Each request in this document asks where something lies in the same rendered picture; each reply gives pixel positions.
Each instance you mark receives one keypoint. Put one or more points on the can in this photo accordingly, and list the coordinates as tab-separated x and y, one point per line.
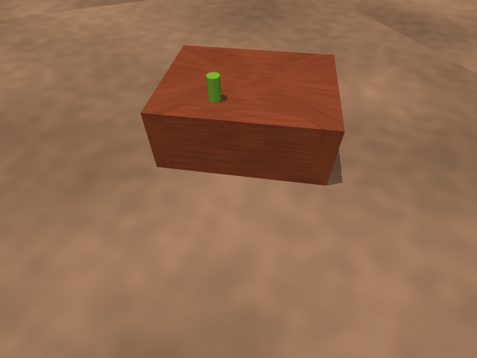
213	87

